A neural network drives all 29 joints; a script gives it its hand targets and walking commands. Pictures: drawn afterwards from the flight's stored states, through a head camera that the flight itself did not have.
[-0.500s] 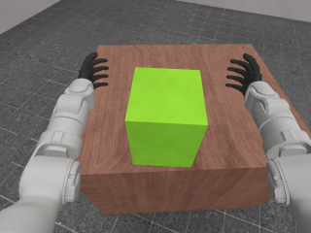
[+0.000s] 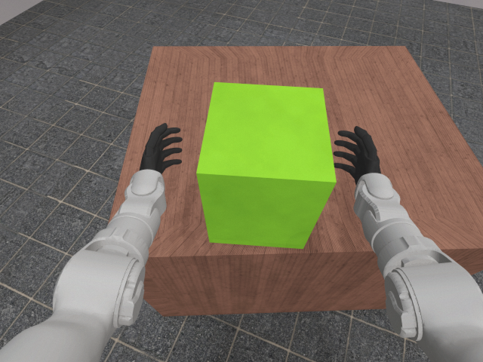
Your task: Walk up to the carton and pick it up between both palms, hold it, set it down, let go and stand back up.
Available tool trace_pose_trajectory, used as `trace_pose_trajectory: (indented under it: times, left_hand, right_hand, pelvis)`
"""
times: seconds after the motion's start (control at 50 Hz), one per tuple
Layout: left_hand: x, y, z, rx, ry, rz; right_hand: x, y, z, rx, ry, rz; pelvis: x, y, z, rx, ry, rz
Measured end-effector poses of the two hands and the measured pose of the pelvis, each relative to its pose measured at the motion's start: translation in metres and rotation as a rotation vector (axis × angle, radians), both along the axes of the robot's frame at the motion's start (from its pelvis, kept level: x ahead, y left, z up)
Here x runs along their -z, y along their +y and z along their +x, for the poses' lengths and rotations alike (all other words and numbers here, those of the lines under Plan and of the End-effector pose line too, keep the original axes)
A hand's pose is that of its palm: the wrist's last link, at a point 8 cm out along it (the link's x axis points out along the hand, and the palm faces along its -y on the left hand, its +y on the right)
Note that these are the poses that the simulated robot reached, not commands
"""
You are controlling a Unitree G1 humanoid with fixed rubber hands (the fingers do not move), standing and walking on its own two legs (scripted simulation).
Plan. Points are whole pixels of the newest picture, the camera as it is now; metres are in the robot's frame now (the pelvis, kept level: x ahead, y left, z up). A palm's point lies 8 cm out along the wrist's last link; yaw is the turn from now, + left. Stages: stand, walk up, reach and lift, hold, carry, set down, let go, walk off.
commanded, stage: reach and lift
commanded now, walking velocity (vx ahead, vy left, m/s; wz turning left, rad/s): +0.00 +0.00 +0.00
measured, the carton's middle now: (261, 171) +0.48 +0.01 +0.00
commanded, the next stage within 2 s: none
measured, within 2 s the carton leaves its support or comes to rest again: neither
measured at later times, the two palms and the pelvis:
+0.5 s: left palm (177, 172) +0.44 +0.17 +0.03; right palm (354, 176) +0.46 -0.15 +0.03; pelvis +0.00 +0.00 -0.01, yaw -1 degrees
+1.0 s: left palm (182, 187) +0.41 +0.15 +0.03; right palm (348, 196) +0.41 -0.14 +0.04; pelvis +0.01 +0.01 +0.01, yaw -1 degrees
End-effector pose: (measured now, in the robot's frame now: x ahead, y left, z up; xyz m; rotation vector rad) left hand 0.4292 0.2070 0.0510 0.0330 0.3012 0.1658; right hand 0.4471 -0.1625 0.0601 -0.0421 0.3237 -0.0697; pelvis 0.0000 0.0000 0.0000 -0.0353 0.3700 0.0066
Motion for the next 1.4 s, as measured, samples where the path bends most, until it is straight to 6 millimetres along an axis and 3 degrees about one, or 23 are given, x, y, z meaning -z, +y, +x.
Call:
trace_pose_trajectory:
  times: [0.28, 0.42, 0.6, 0.72, 1.02, 1.4]
  left_hand:
    - [0.011, -0.016, 0.007, 0.017, -0.004, 0.001]
    - [0.021, -0.025, 0.011, 0.036, -0.011, -0.007]
    - [0.024, -0.046, 0.014, 0.039, -0.044, -0.045]
    - [0.022, -0.047, 0.01, 0.034, -0.033, -0.019]
    - [0.019, -0.053, -0.024, 0.053, -0.009, 0.003]
    - [0.016, -0.053, -0.024, 0.038, 0.011, 0.016]
  right_hand:
    - [0.013, -0.02, 0.003, 0.024, 0.0, 0.005]
    - [0.023, -0.008, 0.008, -0.002, -0.02, 0.018]
    - [0.026, 0.029, 0.01, -0.008, -0.059, 0.037]
    - [0.025, 0.031, 0.003, 0.033, -0.049, 0.019]
    - [0.022, 0.027, -0.038, 0.056, -0.049, -0.035]
    - [0.016, 0.028, -0.034, 0.04, -0.035, -0.048]
  pelvis:
    - [0.01, 0.004, -0.003, 0.021, 0.041, 0.002]
    - [0.014, 0.003, -0.003, 0.018, 0.077, 0.004]
    - [0.011, 0.004, -0.004, 0.012, 0.069, 0.003]
    - [0.002, 0.007, -0.003, 0.012, 0.022, 0.002]
    - [-0.014, 0.007, 0.006, 0.016, -0.137, 0.017]
    - [-0.018, 0.0, 0.008, 0.016, -0.154, 0.026]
